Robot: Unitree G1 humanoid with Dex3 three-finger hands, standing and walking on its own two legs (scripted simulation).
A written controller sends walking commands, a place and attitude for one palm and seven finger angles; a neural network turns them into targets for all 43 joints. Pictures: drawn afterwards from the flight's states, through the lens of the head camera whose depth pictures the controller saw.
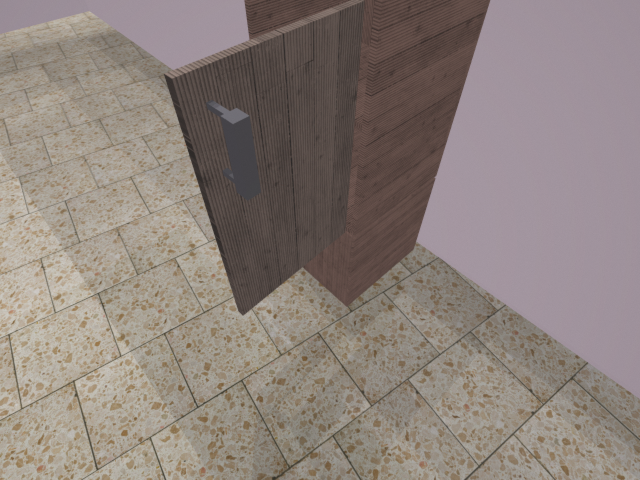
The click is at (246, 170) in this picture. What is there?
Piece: cupboard door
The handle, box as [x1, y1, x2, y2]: [206, 100, 260, 200]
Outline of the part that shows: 206,102 207,108 221,118 232,170 231,171 228,168 226,168 223,170 223,174 235,184 237,192 247,200 260,192 249,116 237,108 229,111 212,100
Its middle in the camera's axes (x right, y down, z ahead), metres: -0.13 -0.13 +0.57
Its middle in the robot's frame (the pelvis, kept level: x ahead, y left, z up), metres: +0.53 +0.16 +0.12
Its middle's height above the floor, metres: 0.90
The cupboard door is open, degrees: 93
